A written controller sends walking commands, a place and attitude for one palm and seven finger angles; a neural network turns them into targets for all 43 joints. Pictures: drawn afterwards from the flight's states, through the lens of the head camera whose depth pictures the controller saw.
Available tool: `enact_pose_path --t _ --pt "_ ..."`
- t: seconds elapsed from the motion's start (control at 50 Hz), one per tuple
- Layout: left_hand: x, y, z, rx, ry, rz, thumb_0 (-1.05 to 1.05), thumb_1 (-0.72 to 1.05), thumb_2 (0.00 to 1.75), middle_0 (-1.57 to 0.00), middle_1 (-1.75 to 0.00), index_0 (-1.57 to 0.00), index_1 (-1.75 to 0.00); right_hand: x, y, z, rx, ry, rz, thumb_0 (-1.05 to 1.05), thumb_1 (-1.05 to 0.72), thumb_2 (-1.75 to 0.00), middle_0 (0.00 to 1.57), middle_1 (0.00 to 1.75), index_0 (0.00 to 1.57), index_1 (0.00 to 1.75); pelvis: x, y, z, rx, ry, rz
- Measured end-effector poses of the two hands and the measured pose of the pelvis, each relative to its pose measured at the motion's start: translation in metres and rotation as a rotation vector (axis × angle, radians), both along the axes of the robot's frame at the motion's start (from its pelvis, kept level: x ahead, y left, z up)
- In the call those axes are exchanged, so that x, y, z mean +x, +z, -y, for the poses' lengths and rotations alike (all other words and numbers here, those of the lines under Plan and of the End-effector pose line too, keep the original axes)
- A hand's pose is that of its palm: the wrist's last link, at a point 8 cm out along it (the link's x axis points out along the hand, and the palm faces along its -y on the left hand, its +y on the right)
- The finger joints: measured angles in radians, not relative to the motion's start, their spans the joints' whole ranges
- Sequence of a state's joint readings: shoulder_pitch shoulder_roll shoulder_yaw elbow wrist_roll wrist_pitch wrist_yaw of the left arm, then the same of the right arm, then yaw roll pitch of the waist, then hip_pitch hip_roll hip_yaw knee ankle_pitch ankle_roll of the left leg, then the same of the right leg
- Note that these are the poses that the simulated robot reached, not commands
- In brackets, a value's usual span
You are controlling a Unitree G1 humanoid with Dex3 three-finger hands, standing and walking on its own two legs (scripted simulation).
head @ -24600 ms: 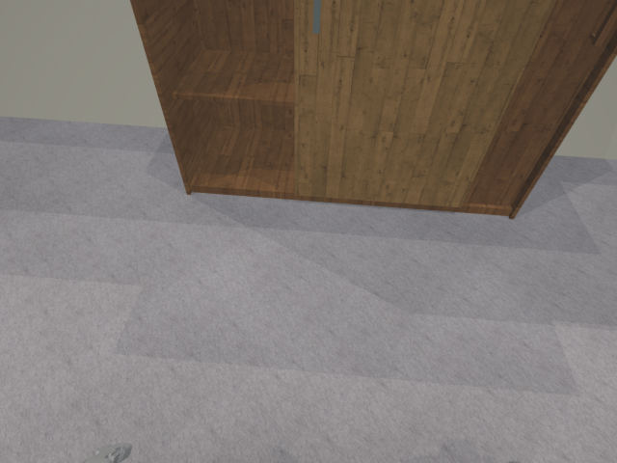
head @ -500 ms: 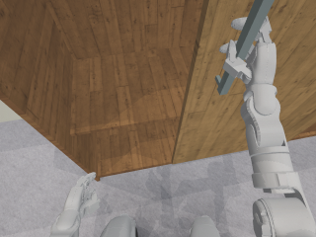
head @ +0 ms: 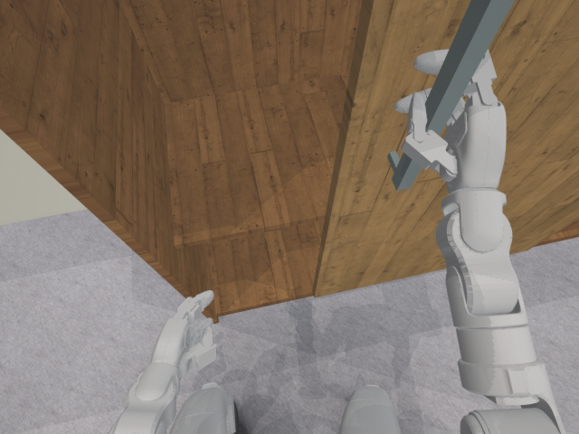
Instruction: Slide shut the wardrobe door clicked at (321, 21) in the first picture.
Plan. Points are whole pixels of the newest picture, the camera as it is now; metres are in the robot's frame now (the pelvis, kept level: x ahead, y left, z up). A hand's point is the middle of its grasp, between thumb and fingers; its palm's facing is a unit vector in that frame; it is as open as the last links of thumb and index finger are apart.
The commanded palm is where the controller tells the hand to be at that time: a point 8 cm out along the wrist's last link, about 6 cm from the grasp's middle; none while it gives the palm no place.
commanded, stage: step sideways, sliding the door along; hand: right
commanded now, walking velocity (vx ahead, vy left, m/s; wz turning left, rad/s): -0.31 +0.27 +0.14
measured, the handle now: (435, 86) +0.42 -0.20 +0.19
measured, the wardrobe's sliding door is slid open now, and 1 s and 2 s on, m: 0.32 0.00 0.00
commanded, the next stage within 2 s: stop walking and hold the door there in 1.32 s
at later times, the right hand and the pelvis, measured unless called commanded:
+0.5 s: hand (239, 170) +0.36 +0.01 +0.16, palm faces +0.12 +0.99 -0.08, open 6.2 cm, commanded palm +0.33 +0.02 +0.16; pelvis -0.03 +0.13 -0.01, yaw +3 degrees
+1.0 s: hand (87, 201) +0.34 +0.15 +0.17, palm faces +0.02 +1.00 -0.05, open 6.1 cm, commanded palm +0.31 +0.17 +0.17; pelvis -0.06 +0.24 +0.00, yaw +5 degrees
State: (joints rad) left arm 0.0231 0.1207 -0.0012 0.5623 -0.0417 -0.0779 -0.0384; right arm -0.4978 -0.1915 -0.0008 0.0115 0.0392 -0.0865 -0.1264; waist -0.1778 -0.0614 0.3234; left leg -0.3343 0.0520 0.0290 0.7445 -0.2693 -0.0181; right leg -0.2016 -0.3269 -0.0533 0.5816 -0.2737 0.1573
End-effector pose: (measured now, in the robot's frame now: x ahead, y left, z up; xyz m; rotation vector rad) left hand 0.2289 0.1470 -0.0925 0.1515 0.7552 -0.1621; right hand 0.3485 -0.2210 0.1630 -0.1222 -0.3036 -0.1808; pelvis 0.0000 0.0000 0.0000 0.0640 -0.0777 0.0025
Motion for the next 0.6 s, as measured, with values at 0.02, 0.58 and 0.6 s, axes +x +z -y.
enact_pose_path --t 0.02,0.58,0.6 --pt "0.004 -0.005 -0.007 -0.016 0.001 0.014 0.01 0.91 0.9 -0.21 -0.3 -0.2 -0.3 0.0 -0.001 -0.006 -0.01 -0.014 0.013 -0.01 -0.74 -0.85 0.46 1.41 0.2 1.35 0.002 -0.007 -0.011 -0.016 -0.001 0.003" --pt "-0.085 -0.014 -0.206 0.047 0.268 -0.05 0.01 0.91 0.9 -0.2 -0.3 -0.2 -0.3 -0.02 0.001 -0.209 0.036 0.122 -0.019 0.0 -0.8 -0.83 0.44 1.4 0.17 1.36 -0.033 -0.008 -0.138 -0.034 0.061 -0.017" --pt "-0.088 -0.012 -0.21 0.054 0.278 -0.05 0.01 0.91 0.9 -0.2 -0.3 -0.2 -0.3 -0.02 0.001 -0.217 0.044 0.141 -0.021 0.0 -0.79 -0.83 0.43 1.4 0.18 1.36 -0.034 -0.007 -0.141 -0.044 0.07 -0.02"
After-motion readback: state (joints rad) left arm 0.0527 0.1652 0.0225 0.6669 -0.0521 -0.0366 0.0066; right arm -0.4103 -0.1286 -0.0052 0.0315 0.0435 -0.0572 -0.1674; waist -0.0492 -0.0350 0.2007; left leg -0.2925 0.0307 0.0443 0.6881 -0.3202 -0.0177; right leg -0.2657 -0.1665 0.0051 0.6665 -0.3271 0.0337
